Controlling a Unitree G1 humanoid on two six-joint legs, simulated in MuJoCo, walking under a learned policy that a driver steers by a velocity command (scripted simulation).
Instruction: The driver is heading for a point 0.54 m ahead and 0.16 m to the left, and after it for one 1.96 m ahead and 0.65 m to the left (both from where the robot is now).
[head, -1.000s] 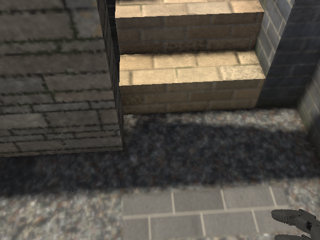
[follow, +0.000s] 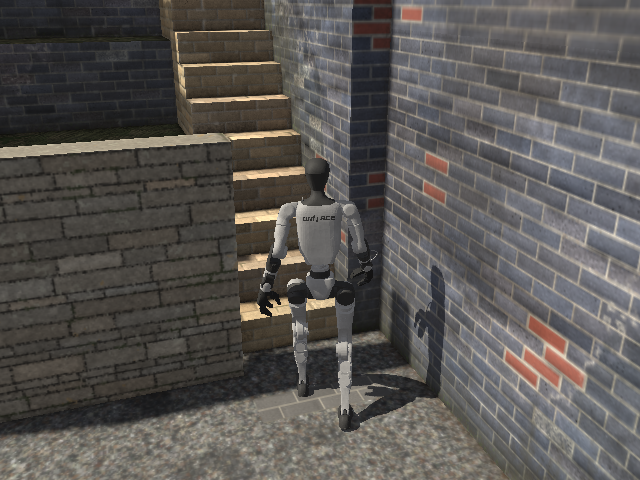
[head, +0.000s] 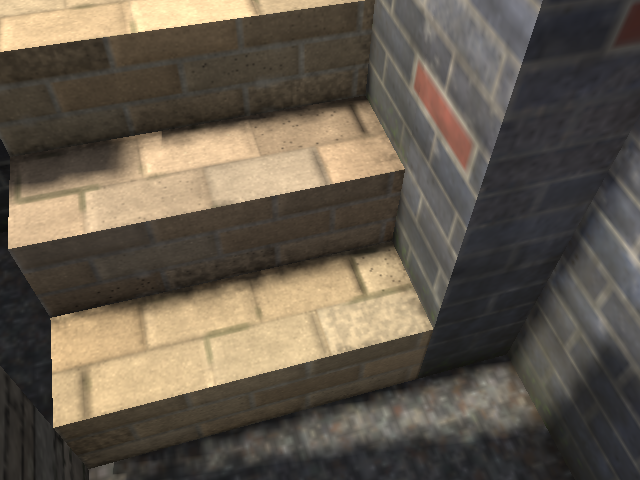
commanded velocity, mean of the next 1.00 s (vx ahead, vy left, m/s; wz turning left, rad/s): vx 0.34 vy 0.06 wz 0.00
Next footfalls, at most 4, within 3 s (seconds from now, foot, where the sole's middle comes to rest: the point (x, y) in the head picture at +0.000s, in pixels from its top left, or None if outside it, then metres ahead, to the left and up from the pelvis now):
0.40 right None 0.34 -0.06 -0.76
0.68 left None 0.27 0.17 -0.76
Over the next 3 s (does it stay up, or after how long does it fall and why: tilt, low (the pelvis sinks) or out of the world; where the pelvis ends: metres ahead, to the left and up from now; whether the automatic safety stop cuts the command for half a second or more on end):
stays up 0.30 0.08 0.02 its command is cut before an obstacle after 0.2 s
